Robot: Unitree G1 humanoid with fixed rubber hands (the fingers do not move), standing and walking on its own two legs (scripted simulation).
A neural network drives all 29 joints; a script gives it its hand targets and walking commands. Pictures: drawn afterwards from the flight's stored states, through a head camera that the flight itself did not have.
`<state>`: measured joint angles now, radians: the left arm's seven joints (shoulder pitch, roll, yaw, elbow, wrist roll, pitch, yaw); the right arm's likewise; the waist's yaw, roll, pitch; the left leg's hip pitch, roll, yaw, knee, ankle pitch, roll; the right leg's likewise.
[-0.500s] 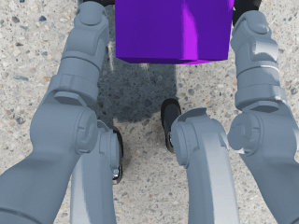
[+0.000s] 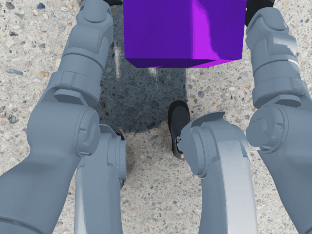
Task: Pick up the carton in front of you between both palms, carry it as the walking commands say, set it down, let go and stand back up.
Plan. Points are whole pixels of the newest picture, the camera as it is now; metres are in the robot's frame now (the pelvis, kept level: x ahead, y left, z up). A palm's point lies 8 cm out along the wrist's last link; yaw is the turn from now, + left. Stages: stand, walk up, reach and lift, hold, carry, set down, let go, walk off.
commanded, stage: set down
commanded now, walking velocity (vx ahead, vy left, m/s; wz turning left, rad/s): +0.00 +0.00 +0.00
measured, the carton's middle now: (176, 20) +0.51 -0.13 -0.24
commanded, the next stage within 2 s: let go in 1.86 s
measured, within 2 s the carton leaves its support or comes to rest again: rests again in 0.54 s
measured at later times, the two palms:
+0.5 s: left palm (103, 0) +0.55 +0.03 -0.18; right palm (257, 16) +0.49 -0.28 -0.17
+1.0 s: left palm out of the picture +0.57 +0.06 -0.14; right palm (276, 15) +0.48 -0.30 -0.14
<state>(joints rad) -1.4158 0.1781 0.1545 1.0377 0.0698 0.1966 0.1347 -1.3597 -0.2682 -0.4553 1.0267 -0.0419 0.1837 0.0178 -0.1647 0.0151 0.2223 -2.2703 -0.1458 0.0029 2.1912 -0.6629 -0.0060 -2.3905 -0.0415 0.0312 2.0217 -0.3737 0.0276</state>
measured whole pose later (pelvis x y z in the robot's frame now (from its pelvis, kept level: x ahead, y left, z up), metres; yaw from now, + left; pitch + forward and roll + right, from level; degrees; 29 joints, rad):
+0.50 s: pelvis +0.00 -0.01 -0.01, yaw +0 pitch +39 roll -1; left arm -1.47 0.16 0.20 1.07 0.15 0.15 0.04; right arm -1.38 -0.32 -0.48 1.12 -0.03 0.12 0.05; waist -0.14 0.00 0.30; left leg -2.23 -0.14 -0.01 2.22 -0.68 -0.02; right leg -2.36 -0.04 0.02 2.05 -0.38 0.01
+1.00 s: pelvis -0.01 -0.01 +0.01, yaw -1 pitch +39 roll +0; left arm -1.43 0.36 -0.02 0.94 -0.13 0.15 0.11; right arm -1.30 -0.34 -0.32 0.98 0.20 0.03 -0.08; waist -0.13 0.02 0.31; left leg -2.18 -0.12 -0.03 2.17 -0.67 -0.03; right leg -2.31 -0.02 0.00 1.99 -0.36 0.00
